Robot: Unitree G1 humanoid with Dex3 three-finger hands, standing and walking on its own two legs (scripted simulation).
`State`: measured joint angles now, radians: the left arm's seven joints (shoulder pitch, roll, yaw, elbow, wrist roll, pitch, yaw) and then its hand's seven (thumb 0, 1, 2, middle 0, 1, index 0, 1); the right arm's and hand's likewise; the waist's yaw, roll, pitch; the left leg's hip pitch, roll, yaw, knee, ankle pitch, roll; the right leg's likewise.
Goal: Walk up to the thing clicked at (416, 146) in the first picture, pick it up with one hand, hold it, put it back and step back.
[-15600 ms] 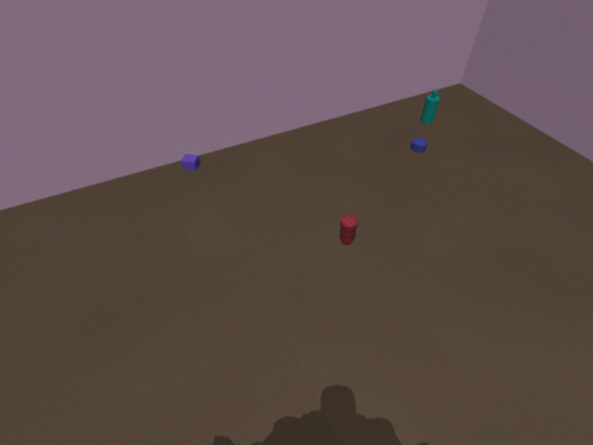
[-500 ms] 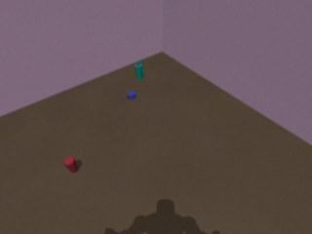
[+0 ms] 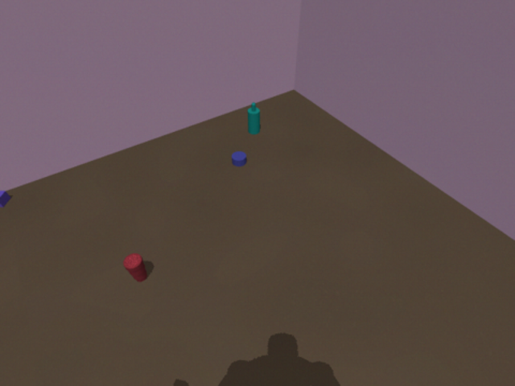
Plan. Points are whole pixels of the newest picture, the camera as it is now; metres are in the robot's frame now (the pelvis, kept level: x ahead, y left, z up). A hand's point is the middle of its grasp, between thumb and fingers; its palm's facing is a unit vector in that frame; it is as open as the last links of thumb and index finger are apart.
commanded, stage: walk up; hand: left
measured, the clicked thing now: (239, 158) +1.49 +0.22 -0.75
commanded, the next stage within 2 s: none
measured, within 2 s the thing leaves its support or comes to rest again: neither
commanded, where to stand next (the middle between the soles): +1.09 -0.04 m, yaw -1 degrees
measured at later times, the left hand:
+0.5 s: hand (107, 321) +0.28 +0.33 -0.14, palm faces -0.10 -0.94 -0.33, open 7.4 cm
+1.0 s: hand (163, 230) +0.50 +0.28 -0.15, palm faces -0.04 -0.93 -0.36, open 7.4 cm
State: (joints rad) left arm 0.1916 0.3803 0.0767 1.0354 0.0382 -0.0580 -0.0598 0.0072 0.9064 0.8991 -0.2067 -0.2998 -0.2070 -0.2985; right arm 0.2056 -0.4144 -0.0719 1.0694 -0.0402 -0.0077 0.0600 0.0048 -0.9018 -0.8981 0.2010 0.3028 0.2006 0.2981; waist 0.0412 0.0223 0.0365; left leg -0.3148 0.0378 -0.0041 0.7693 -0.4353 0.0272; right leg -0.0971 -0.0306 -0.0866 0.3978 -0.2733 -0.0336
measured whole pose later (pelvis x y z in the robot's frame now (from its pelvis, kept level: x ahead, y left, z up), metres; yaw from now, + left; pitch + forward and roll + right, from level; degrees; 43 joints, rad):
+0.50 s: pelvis +0.19 +0.05 +0.00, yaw -2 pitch -3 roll +1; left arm 0.21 0.44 0.06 0.97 0.02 -0.02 -0.11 0.01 0.91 0.90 -0.20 -0.30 -0.20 -0.30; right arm 0.36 -0.39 -0.07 0.95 -0.02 -0.09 0.06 0.00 -0.90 -0.90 0.20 0.30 0.20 0.30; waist -0.03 -0.05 0.07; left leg 0.01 0.02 0.12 0.35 -0.31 0.01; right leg -0.51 -0.10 0.02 0.74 -0.17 0.01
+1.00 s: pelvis +0.44 +0.00 -0.01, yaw -2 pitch -2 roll -2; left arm 0.30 0.41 0.05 0.87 0.01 -0.08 -0.06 0.01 0.90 0.90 -0.21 -0.30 -0.21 -0.30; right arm 0.22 -0.43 -0.08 0.86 -0.01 -0.05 0.08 0.00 -0.90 -0.90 0.20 0.30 0.20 0.30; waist 0.04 0.03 0.09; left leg -0.50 0.09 0.00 0.70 -0.18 0.00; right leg -0.05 0.00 -0.09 0.46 -0.37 -0.01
